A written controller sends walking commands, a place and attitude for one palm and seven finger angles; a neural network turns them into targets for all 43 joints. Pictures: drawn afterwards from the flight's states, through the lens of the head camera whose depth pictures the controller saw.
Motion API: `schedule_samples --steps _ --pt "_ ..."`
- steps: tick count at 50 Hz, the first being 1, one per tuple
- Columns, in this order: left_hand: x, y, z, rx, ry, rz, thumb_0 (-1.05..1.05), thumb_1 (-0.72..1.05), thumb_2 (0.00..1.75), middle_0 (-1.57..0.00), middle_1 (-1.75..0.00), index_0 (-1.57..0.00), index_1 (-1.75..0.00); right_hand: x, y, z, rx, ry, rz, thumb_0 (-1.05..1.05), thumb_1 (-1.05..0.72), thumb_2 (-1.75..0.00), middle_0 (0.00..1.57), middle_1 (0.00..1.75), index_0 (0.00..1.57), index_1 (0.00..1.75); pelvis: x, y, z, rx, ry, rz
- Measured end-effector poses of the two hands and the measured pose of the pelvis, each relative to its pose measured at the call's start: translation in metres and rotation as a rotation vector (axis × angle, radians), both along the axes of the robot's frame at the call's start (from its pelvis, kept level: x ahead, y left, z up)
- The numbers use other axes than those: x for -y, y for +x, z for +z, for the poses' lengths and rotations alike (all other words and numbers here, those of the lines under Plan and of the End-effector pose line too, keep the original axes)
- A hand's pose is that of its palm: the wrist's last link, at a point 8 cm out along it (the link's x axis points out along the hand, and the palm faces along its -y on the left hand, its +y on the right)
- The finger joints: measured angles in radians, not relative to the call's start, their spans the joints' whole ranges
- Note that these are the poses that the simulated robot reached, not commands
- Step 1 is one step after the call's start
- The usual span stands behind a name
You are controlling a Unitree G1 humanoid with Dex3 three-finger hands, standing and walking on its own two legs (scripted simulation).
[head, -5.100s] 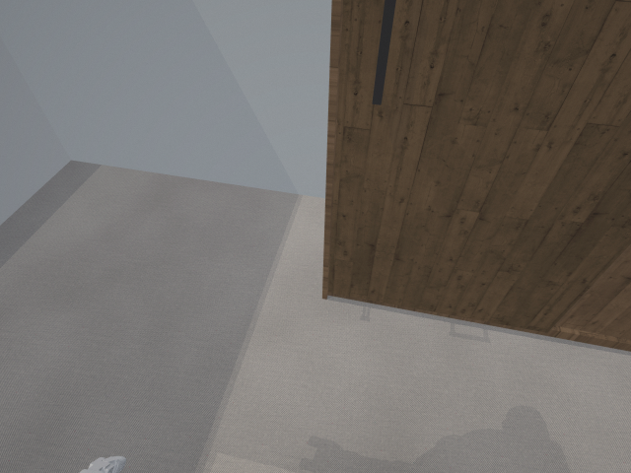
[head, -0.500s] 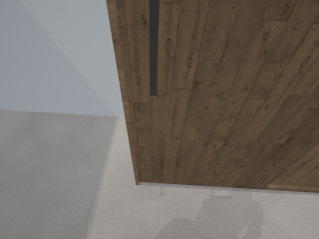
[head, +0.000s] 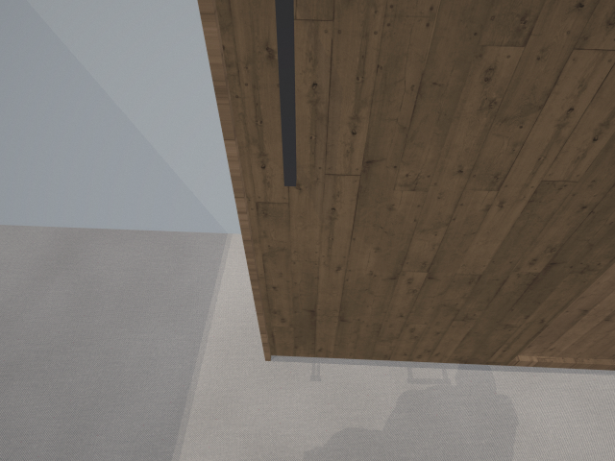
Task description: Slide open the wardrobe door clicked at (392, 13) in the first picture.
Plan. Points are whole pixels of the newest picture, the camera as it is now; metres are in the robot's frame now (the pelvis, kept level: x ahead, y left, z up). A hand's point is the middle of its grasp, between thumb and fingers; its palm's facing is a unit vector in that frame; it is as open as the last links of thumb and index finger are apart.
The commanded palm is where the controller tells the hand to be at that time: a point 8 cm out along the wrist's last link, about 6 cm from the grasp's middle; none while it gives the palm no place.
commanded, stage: look again from close up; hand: left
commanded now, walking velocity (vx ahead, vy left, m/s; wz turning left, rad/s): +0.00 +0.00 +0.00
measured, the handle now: (288, 92) +0.52 +0.07 +0.23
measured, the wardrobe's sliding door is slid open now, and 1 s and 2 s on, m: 0.00 0.00 0.00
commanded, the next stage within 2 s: shuffle to correct the standing spot in 1.02 s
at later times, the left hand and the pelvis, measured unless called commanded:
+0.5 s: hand out of the picture -0.03 +0.14 -0.17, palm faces +0.04 -0.98 -0.19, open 7.4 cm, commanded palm none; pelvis -0.01 -0.03 +0.00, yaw +1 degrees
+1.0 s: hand out of the picture -0.01 +0.14 -0.17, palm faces +0.04 -0.97 -0.22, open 7.4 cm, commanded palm none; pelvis -0.01 -0.04 +0.00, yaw +1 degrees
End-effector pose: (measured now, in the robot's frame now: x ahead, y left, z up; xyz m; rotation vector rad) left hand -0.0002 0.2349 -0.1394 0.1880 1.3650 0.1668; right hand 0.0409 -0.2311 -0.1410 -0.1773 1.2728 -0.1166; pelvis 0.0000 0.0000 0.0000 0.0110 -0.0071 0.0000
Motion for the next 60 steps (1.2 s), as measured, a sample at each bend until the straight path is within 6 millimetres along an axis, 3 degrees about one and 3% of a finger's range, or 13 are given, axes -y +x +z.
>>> schedule_samples --steps 12,24,60 --pt "0.035 -0.03 -0.003 -0.057 -0.044 0.023 0.01 0.91 0.9 -0.2 -0.3 -0.2 -0.3 0.017 -0.027 0.0 -0.074 0.001 -0.015 0.0 -0.91 -0.9 0.2 0.3 0.2 0.3 0.019 -0.007 0.002 0.002 -0.003 0.007" --pt "0.047 -0.031 -0.004 -0.04 -0.043 0.036 0.01 0.91 0.9 -0.2 -0.3 -0.2 -0.3 0.027 -0.038 0.0 -0.094 0.004 -0.019 0.01 -0.92 -0.9 0.2 0.3 0.2 0.3 0.033 -0.01 0.003 0.008 -0.005 0.015" --pt "0.044 -0.014 0.002 0.002 -0.007 0.043 0.01 0.91 0.9 -0.2 -0.3 -0.2 -0.3 0.047 -0.011 0.003 -0.049 -0.017 0.014 0.0 -0.91 -0.9 0.2 0.3 0.2 0.3 0.045 -0.005 0.004 0.007 -0.003 0.024"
